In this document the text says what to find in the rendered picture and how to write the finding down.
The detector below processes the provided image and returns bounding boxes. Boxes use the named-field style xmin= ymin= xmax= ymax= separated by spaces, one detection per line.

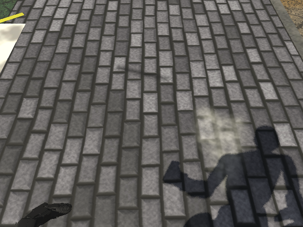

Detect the robot left hand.
xmin=15 ymin=202 xmax=72 ymax=227

